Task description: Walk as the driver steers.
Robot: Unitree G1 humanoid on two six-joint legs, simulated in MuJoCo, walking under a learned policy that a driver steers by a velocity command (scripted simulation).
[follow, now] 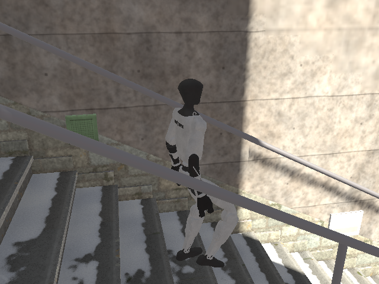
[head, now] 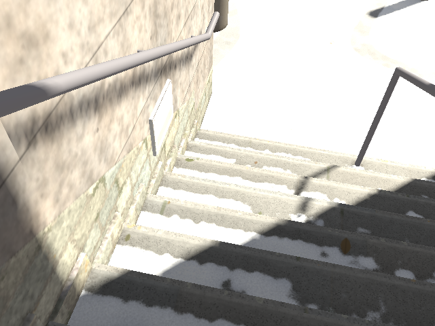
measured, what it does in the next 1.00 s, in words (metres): goes down, turning right: right foot 0.16 m lower, then left foot 0.16 m lower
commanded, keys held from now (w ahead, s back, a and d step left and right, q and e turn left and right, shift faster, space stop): w+e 0.68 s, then w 0.32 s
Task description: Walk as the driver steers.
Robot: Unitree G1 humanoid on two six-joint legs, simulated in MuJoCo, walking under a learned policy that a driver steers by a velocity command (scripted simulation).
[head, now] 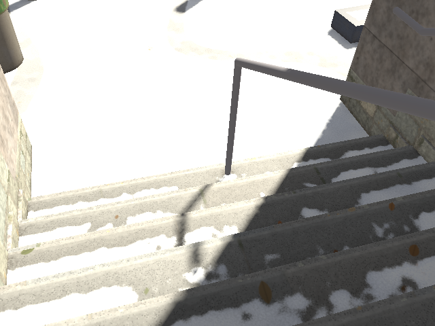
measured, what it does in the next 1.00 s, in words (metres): goes down: right foot 0.16 m lower, then left foot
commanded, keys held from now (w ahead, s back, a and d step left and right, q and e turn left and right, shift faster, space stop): w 0.38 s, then no key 0.34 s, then q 0.28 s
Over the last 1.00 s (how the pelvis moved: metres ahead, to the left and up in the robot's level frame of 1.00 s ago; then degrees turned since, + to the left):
0.52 -0.09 -0.30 -29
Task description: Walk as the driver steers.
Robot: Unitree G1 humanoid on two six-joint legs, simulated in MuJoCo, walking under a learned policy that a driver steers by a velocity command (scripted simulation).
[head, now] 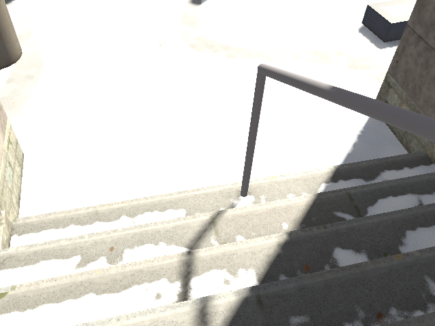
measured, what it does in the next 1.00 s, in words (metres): steps on the spot, turning left: right foot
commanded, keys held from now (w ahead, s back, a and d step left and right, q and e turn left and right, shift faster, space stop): q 0.48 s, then w+q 0.02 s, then w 0.50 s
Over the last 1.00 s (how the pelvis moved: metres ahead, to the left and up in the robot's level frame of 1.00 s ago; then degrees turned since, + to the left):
0.40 0.03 -0.18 6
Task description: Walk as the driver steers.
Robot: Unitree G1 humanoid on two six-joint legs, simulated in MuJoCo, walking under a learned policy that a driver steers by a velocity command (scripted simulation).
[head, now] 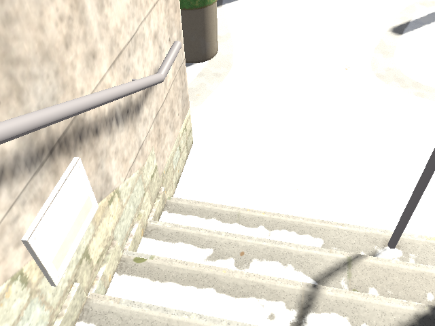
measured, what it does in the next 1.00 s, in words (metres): goes down: left foot, then right foot 0.16 m lower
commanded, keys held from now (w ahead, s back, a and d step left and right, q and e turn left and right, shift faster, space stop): w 0.78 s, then w+e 0.22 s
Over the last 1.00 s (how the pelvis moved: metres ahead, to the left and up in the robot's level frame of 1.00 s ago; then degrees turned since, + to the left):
0.04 0.03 0.02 22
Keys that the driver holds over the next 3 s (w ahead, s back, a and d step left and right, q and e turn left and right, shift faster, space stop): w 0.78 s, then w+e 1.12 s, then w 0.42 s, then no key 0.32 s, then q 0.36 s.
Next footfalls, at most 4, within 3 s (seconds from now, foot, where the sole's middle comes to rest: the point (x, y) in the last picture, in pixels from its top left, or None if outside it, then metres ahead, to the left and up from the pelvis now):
0.08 left None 0.09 0.14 -0.77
0.44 right None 0.29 0.02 -0.92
0.92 left None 0.62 0.21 -1.08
1.48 right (246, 299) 0.87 0.00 -1.23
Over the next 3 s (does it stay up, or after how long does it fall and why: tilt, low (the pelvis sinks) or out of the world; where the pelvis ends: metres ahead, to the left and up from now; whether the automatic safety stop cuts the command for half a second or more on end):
stays up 1.35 -0.14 -0.78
